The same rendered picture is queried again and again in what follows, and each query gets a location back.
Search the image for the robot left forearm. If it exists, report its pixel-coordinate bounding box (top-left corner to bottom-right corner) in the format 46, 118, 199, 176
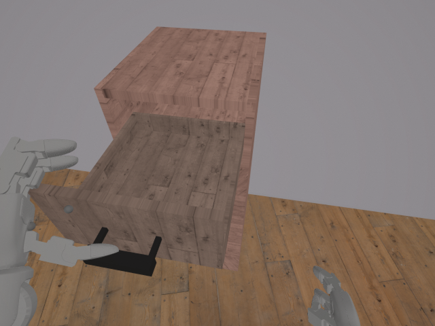
0, 266, 37, 326

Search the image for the drawer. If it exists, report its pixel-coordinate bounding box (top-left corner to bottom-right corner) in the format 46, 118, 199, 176
28, 112, 245, 269

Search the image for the cabinet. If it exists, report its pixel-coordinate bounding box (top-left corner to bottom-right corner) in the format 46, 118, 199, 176
94, 26, 266, 271

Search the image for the handle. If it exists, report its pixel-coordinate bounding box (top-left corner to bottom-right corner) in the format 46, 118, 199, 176
83, 227, 162, 276

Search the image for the left robot hand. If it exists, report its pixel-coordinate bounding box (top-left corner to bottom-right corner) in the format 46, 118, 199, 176
0, 137, 119, 269

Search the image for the right robot hand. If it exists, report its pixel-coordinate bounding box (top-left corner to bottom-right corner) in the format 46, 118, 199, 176
308, 266, 361, 326

